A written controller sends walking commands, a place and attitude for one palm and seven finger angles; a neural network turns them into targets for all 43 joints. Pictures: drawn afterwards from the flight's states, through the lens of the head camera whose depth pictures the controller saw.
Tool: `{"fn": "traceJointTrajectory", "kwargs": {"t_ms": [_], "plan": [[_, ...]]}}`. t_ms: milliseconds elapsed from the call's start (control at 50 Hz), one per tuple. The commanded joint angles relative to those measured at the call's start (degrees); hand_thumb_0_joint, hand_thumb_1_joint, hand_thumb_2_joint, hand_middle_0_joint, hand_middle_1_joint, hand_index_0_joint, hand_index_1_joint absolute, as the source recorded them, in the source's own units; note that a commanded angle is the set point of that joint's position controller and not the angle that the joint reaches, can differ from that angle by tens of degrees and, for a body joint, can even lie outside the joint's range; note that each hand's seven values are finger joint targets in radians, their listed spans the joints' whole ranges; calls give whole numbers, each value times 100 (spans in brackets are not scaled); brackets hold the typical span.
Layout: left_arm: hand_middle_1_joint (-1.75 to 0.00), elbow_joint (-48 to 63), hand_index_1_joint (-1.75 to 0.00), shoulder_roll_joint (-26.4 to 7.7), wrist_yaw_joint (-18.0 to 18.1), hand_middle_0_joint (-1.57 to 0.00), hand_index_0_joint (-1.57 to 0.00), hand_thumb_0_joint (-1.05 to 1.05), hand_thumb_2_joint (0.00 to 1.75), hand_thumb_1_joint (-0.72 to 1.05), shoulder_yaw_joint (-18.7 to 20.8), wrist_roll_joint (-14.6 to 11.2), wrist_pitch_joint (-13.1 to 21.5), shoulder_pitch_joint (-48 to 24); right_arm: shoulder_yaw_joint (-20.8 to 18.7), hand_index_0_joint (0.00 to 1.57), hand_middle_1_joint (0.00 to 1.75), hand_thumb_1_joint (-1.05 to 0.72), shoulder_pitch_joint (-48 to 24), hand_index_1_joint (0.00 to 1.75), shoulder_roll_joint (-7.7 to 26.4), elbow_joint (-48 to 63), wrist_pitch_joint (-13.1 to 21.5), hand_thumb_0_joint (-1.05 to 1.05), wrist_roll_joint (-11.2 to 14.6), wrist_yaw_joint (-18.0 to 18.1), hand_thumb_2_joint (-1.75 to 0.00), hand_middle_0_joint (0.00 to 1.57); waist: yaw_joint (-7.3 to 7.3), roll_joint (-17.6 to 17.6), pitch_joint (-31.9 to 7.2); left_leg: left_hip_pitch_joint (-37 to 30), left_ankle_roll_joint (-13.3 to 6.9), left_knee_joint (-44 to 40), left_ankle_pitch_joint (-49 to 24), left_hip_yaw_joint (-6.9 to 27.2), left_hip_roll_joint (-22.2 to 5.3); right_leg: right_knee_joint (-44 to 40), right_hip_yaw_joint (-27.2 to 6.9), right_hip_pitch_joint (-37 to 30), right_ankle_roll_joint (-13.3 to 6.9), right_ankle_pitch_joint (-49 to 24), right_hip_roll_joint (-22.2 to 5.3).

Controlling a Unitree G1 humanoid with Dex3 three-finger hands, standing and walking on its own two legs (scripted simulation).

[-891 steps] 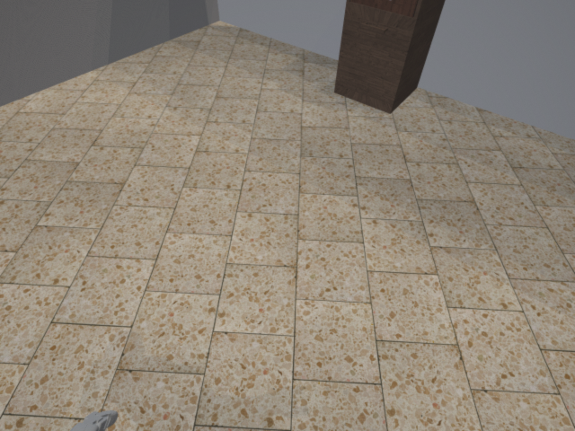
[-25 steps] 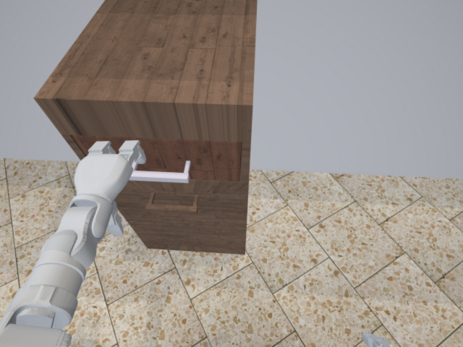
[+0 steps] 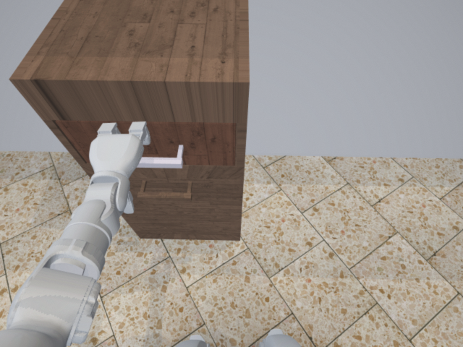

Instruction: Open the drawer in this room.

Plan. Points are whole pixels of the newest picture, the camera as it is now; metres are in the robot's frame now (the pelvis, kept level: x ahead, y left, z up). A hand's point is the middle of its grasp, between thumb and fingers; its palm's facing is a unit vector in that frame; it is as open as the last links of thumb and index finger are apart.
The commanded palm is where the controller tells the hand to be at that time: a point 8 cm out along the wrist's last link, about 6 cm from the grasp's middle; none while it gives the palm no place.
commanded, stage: move the hooked fingers above the handle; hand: left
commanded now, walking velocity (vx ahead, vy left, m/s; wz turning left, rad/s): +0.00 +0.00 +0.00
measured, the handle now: (151, 155) +0.52 +0.19 -0.06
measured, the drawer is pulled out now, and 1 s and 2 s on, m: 0.00 0.00 0.00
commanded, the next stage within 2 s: none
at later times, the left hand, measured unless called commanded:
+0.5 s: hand (136, 169) +0.46 +0.20 -0.02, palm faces -0.11 +0.00 -0.99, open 13.7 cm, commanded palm +0.45 +0.19 +0.04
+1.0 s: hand (133, 164) +0.47 +0.21 -0.02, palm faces -0.08 -0.01 -1.00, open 13.8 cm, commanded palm +0.45 +0.19 +0.04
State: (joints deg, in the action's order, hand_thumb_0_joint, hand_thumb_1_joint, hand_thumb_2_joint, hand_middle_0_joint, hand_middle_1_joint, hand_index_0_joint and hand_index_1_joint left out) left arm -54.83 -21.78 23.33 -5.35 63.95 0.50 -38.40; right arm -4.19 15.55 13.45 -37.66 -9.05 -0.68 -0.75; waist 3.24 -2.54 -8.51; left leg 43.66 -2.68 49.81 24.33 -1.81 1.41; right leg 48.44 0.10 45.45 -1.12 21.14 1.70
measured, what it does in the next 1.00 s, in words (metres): stands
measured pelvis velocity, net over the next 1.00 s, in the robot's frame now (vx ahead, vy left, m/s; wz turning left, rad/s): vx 0.00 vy -0.01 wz -0.01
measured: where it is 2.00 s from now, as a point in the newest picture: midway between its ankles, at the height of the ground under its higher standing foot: outside the picture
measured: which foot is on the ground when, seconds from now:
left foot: down 0.00-1.00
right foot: down 0.00-1.00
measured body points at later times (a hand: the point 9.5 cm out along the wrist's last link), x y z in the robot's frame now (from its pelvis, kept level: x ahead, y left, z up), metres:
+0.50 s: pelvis -0.01 -0.01 -0.01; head +0.10 -0.02 +0.43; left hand +0.46 +0.20 +0.03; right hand -0.01 -0.28 -0.14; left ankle -0.01 +0.09 -0.69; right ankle +0.01 -0.11 -0.69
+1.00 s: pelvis +0.00 -0.01 -0.01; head +0.11 -0.01 +0.43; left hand +0.47 +0.21 +0.03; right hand +0.03 -0.27 -0.14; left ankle -0.01 +0.09 -0.69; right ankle +0.01 -0.11 -0.69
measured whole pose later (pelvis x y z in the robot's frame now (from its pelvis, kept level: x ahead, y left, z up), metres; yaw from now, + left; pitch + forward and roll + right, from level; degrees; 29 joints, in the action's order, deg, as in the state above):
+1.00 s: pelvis +0.00 -0.01 -0.01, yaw -1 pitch +22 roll -1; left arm -60.4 -25.6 22.4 -2.3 63.4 2.0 -42.9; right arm -2.9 18.8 13.7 -38.2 -8.3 -1.1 0.8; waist 6.3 -2.5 -9.1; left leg 49.8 -2.3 53.5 25.8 -1.6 0.3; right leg 51.2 0.4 51.3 -1.5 21.9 2.8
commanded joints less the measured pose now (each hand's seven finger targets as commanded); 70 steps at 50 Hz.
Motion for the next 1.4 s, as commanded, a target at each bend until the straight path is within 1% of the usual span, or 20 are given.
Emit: {"fn": "traceJointTrajectory", "kwargs": {"t_ms": [0, 120, 160, 200, 240, 280, 320, 380, 480, 560, 600, 660, 720, 840, 940, 980, 1060, 1160, 1260, 1380], "plan": [[-120, 883, -120, -902, -77, -30, -30, 0, 30, -50, 93, -94, -38, -2715, -273, 20, 30, -90, 735, 30, 928, 434, 98, 0, -6, 178, -90, 20, 336, 358, -2310, -1507, 3, -519, -2117, 212, -19, -613, 16, -1136, -151, -1654, 138], [-120, 816, -120, -1486, 0, -30, -30, 0, 30, -50, 543, 50, 610, -3097, -197, 20, 30, -90, 889, 30, 904, 290, 228, 0, -85, 307, -90, 20, 341, 13, -2205, -1050, -25, -251, -1752, 298, -6, -341, -18, -605, -189, -1248, 114], [-120, 532, -120, -1804, 230, -30, -30, 0, 30, -50, 816, 162, 574, -3110, -159, 20, 30, -90, 887, 30, 920, 226, 244, 0, -114, 276, -90, 20, 283, -88, -2096, -665, -9, -146, -1639, 305, 14, -183, 4, -434, -223, -1116, 121], [-120, 214, -120, -1732, 474, -30, -30, 0, 30, -50, 779, 226, 383, -3094, -149, 20, 30, -90, 929, 30, 924, 215, 276, 0, -138, 224, -90, 20, 310, -259, -2082, -470, 4, -49, -1570, 256, 16, -85, 30, -244, -220, -1037, 130], [-120, 157, -120, -2014, 607, -30, -30, 0, 30, -50, 1010, 234, 162, -2872, -167, 20, 30, -90, 990, 30, 984, 250, 259, 0, -160, 162, -90, 20, 157, -322, -2604, -550, 37, 8, -1899, 217, 28, 18, 30, -518, -224, -1361, 147], [-120, 183, -120, -1906, 579, -30, -30, 0, 30, -50, 958, 180, -54, -2720, -210, 20, 30, -90, 1050, 30, 1004, 305, 197, 0, -158, 118, -90, 20, 97, -396, -3204, -882, 82, 39, -2405, 192, 7, 80, 52, -807, -205, -1808, 167], [-120, 128, -120, -1643, 526, -30, -30, 0, 30, -50, 750, 85, -239, -2713, -237, 20, 30, -90, 1120, 30, 1012, 286, 128, 0, -122, 106, -90, 20, 218, -110, -3025, -906, 54, -27, -2453, 142, -13, -87, 60, -957, -158, -1960, 179], [-120, 146, -120, -1861, 369, -30, -30, 0, 30, -50, 738, -22, -401, -2995, -187, 20, 30, -90, 1086, 30, 1063, 296, 66, 0, -45, 185, -90, 20, 351, 333, -2700, -526, -38, -204, -1860, 103, 25, -329, -51, -1306, -83, -1779, 136], [-120, 943, -120, -1556, -87, -30, -30, 0, 30, -50, 361, -153, 295, -3490, -241, 20, 30, -90, 1106, 30, 990, 281, 258, 0, -31, 384, -90, 20, 529, -22, -2871, -1128, -88, -276, -1647, 189, -8, -539, -136, -1127, -87, -1478, 90], [-120, 515, -120, -1022, -155, -30, -30, 0, 30, -50, 13, -111, 631, -3247, -218, 20, 30, -90, 1125, 30, 910, 136, 368, 0, -49, 376, -90, 20, 642, -101, -2018, -991, -62, -211, -1362, 249, -29, -557, -35, -410, -145, -955, 103], [-120, 178, -120, -1385, -49, -30, -30, 0, 30, -50, 328, -40, 589, -2976, -179, 20, 30, -90, 1152, 30, 950, 117, 352, 0, -48, 341, -90, 20, 513, -82, -1920, -705, -42, -170, -1256, 249, -7, -458, -18, -351, -166, -856, 117], [-120, -111, -120, -1413, 134, -30, -30, 0, 30, -50, 405, -16, 382, -3082, -145, 20, 30, -90, 1129, 30, 953, 144, 349, 0, -65, 267, -90, 20, 520, -90, -1803, -441, -39, -107, -1337, 206, 17, -360, 12, -282, -182, -948, 113], [-120, 69, -120, -1830, 275, -30, -30, 0, 30, -50, 699, 59, 217, -3045, -124, 20, 30, -90, 1099, 30, 991, 294, 284, 0, -92, 228, -90, 20, 326, -279, -2418, -504, -19, -26, -1716, 159, 46, -175, -15, -617, -183, -1377, 129], [-120, 506, -120, -2062, 307, -30, -30, 0, 30, -50, 900, 67, 178, -2935, -184, 20, 30, -90, 1108, 30, 1008, 318, 186, 0, -117, 236, -90, 20, 254, -207, -3171, -921, -10, 42, -2389, 128, 11, -125, -45, -1129, -124, -2119, 136], [-120, 600, -120, -1564, 126, -30, -30, 0, 30, -50, 523, -93, 202, -2828, -207, 20, 30, -90, 1079, 30, 971, 297, 169, 0, -66, 264, -90, 20, 404, 46, -2682, -948, -43, -119, -2171, 116, -5, -384, -53, -1178, -95, -2029, 134], [-120, 880, -120, -1340, 35, -30, -30, 0, 30, -50, 370, -93, 374, -2889, -254, 20, 30, -90, 1083, 30, 947, 269, 186, 0, -77, 269, -90, 20, 414, -152, -2853, -1365, -17, -121, -2437, 188, -50, -385, -40, -1010, -115, -2047, 142], [-120, 779, -120, -702, -67, -30, -30, 0, 30, -50, -84, -173, 554, -2880, -264, 20, 30, -90, 1086, 30, 885, 160, 204, 0, -81, 256, -90, 20, 585, -39, -2238, -1452, -1, -154, -2360, 296, -93, -463, 57, -557, -147, -1699, 150], [-120, 928, -120, -1225, 237, -30, -30, 0, 30, -50, 470, -9, 645, -2849, -261, 20, 30, -90, 1049, 30, 914, 141, 162, 0, -154, 175, -90, 20, 302, -494, -2484, -1620, 95, -101, -2781, 368, -106, -233, 120, -384, -228, -1719, 176], [-120, 480, -120, -1971, 681, -30, -30, 0, 30, -50, 1117, 115, 163, -2544, -150, 20, 30, -90, 858, 30, 977, 237, 37, 0, -180, 116, -90, 20, 73, -79, -2495, -832, 44, -113, -2506, 192, -4, -99, 65, -954, -213, -1966, 163], [-120, 475, -120, -1618, 477, -30, -30, 0, 30, -50, 716, 59, -273, -2483, -212, 20, 30, -90, 877, 30, 982, 371, -42, 0, -82, 143, -90, 20, 186, 12, -2895, -1216, 31, -220, -2682, 105, -27, -287, 18, -1340, -136, -2292, 155]]}}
